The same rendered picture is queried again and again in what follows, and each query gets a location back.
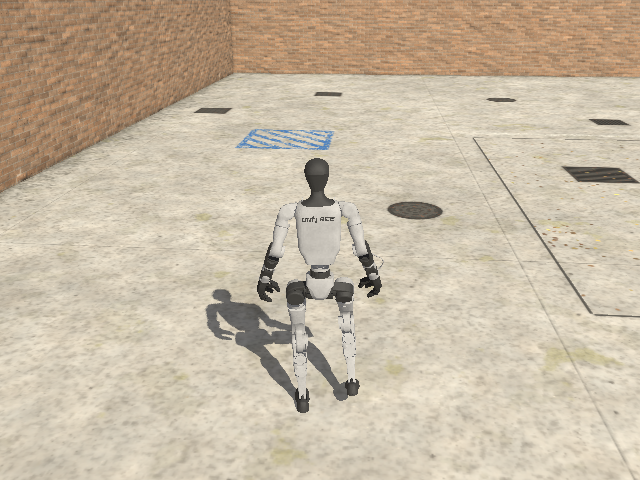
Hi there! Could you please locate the left robot upper arm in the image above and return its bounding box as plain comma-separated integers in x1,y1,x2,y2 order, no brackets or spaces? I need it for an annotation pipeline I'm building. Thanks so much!
269,202,297,258

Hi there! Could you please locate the robot right hand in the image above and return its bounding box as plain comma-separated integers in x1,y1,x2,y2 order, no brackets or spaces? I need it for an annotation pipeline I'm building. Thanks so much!
358,276,382,298

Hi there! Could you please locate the left robot forearm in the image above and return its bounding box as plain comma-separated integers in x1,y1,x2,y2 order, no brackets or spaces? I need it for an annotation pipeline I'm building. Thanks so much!
259,242,279,283

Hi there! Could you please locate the robot left hand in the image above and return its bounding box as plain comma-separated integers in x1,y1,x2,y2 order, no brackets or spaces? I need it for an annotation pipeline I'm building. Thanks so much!
257,280,280,302

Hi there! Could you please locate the right robot forearm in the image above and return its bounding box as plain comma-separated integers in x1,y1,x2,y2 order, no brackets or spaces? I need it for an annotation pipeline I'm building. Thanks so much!
358,240,379,280

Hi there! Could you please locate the robot left shin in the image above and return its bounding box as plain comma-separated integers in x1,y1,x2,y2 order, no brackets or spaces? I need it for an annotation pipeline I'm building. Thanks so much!
292,335,307,399

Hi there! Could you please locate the right robot upper arm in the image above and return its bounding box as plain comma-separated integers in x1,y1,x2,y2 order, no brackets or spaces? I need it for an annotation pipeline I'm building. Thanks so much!
339,201,368,257

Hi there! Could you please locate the robot right foot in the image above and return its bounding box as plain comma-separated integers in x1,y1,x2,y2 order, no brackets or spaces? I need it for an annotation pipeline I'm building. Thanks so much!
345,378,360,396

